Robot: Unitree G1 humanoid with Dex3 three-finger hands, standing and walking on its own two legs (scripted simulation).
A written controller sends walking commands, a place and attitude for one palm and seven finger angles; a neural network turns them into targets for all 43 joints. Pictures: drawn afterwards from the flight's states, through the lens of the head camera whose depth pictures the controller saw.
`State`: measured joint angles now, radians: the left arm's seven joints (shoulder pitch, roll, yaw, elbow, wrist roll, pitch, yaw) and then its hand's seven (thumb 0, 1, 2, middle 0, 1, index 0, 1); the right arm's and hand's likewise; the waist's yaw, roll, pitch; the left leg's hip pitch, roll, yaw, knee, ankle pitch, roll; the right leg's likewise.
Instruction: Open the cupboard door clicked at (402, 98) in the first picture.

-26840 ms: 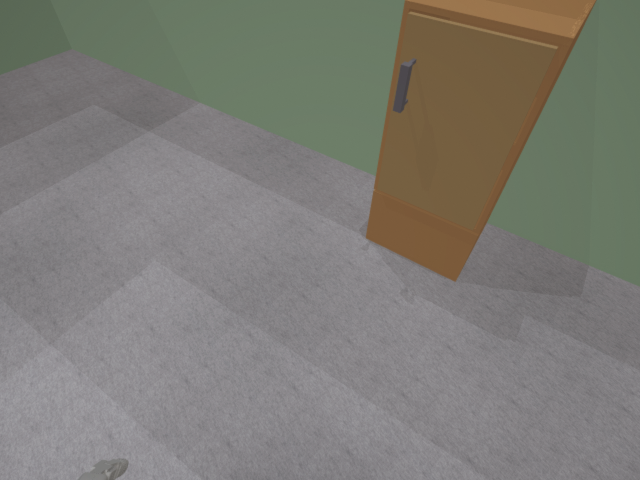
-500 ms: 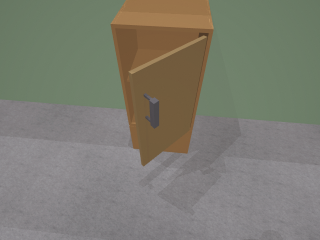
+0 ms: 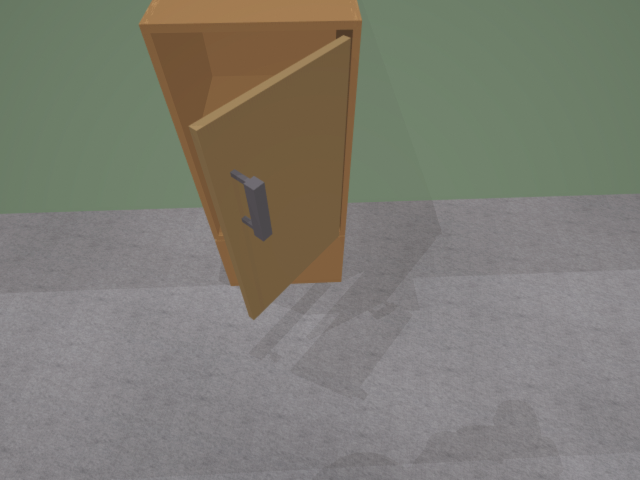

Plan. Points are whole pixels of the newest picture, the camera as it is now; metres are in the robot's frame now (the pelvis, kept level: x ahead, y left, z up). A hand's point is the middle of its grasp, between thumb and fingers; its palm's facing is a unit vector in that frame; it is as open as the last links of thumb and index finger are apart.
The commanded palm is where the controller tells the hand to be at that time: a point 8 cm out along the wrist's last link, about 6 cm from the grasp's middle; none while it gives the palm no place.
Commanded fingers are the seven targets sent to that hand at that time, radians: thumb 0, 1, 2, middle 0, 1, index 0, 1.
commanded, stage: walk to a spot facing it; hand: left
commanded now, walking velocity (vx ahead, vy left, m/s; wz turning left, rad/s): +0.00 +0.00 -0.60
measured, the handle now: (250, 205) +0.54 +0.17 -0.03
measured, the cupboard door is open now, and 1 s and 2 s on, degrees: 48 48 48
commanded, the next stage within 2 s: none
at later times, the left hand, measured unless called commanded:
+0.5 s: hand out of the picture +0.07 +0.16 -0.15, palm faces -0.14 -0.96 -0.26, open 7.4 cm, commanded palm none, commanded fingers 0.00 0.90 0.90 -0.20 -0.30 -0.20 -0.30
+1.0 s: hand (244, 406) +0.24 +0.14 -0.15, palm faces -0.52 -0.81 -0.26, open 7.4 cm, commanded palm none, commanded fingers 0.00 0.90 0.90 -0.20 -0.30 -0.20 -0.30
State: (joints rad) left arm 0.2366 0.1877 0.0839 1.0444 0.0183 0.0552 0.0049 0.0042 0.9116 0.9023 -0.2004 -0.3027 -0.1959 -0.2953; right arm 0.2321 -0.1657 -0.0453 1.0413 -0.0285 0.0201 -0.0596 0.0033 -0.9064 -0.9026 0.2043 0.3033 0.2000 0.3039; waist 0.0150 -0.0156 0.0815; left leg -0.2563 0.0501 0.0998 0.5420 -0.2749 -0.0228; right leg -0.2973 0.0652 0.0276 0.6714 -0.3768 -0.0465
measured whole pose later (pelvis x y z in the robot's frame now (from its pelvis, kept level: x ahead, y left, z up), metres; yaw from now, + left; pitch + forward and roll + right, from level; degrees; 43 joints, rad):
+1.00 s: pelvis +0.03 +0.00 +0.01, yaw -34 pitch +1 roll -2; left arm 0.16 0.28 0.09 0.88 0.02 0.06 -0.03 0.01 0.92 0.90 -0.20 -0.30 -0.19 -0.29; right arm 0.27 -0.21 -0.03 0.91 -0.03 0.02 -0.03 0.01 -0.90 -0.90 0.21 0.30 0.20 0.30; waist -0.01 0.01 0.10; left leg -0.24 0.13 0.11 0.55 -0.32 -0.04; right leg -0.40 -0.02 -0.05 0.75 -0.39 0.03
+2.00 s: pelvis +0.10 -0.22 +0.01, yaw -67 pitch +2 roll +0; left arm 0.25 0.19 0.07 0.98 0.02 -0.04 -0.01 0.00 0.93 0.90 -0.20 -0.30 -0.20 -0.30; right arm 0.18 -0.19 -0.06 0.94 -0.03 -0.02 0.01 0.01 -0.91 -0.90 0.20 0.30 0.20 0.30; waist -0.01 -0.01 0.06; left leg -0.58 0.12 0.05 0.96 -0.27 -0.07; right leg -0.17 0.05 -0.04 0.41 -0.27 -0.07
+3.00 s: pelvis +0.20 -0.67 +0.00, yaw -76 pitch -1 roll -1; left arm 0.33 0.16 0.03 1.10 0.02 -0.07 0.02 0.00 0.93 0.90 -0.20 -0.30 -0.20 -0.30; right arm 0.16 -0.15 -0.04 1.02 -0.01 -0.02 0.01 0.00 -0.92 -0.90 0.20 0.30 0.20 0.30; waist 0.00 -0.02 0.05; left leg -0.53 0.06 0.11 0.71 -0.17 -0.01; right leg 0.02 0.01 -0.18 0.36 -0.37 -0.03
